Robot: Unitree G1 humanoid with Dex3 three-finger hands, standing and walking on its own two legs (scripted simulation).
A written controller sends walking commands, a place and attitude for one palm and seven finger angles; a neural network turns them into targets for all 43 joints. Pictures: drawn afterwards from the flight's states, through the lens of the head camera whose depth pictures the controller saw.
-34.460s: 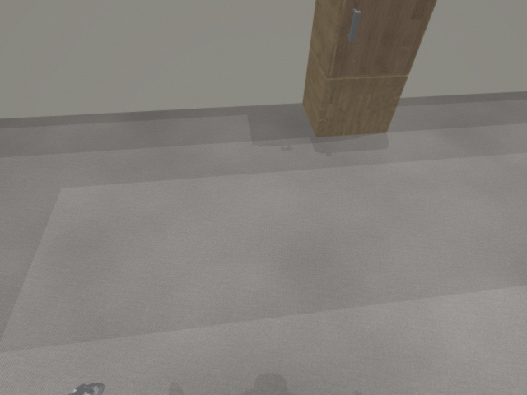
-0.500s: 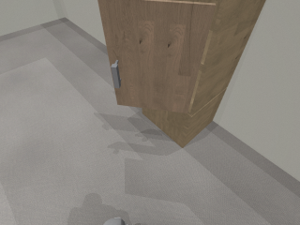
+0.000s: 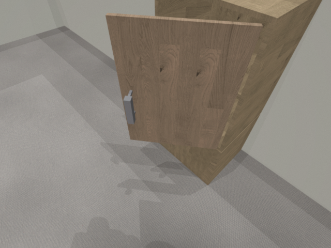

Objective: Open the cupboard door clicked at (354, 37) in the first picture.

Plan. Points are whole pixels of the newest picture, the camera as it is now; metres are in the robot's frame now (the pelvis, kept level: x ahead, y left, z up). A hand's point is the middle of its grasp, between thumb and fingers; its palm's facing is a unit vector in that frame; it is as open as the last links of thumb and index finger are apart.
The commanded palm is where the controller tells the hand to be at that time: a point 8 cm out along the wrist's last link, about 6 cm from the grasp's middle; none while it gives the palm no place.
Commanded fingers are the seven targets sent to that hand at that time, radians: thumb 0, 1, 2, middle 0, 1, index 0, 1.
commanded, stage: come to a stop and stand still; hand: left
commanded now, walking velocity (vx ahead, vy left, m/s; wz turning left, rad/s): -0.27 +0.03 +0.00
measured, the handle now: (131, 106) +0.62 +0.18 -0.08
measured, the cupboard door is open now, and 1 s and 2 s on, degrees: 39 39 39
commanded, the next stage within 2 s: look again from close up in 1.06 s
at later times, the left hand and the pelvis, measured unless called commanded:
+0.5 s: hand out of the picture +0.07 +0.20 -0.18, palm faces +0.08 -0.98 -0.21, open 7.4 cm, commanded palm none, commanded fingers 0.00 0.90 0.90 -0.20 -0.30 -0.20 -0.30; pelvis +0.02 +0.01 +0.00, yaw +1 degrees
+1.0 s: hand out of the picture +0.01 +0.18 -0.17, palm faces +0.01 -0.97 -0.23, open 7.4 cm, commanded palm none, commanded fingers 0.00 0.90 0.90 -0.20 -0.30 -0.20 -0.30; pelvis -0.01 +0.00 +0.00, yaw +1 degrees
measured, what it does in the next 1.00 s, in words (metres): steps on the spot: right foot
